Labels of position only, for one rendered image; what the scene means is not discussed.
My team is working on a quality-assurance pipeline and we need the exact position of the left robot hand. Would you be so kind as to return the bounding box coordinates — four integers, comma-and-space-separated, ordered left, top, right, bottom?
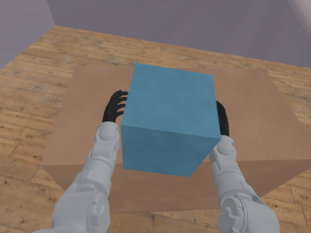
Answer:
102, 90, 128, 122

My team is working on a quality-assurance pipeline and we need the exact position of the robot right upper arm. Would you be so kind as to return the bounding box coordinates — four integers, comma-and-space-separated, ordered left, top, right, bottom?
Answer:
217, 196, 280, 233

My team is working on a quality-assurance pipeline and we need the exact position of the left robot forearm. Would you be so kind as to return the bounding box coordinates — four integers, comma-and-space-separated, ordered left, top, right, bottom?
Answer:
52, 121, 120, 217

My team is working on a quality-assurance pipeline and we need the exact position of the robot left upper arm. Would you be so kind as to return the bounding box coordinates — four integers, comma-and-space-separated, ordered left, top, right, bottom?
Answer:
31, 190, 111, 233

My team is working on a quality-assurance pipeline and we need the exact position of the pedestal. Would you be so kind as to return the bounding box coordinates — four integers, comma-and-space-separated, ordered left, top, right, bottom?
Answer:
40, 66, 311, 214

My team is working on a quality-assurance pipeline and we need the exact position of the right robot hand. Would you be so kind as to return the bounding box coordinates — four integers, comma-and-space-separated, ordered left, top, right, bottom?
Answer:
216, 101, 229, 137

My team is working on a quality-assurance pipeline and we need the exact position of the right robot forearm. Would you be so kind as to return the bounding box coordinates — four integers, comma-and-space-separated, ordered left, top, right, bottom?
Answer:
209, 135, 280, 233

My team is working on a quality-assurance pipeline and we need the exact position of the carton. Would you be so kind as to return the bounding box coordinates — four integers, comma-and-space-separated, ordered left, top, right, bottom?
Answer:
121, 63, 222, 177

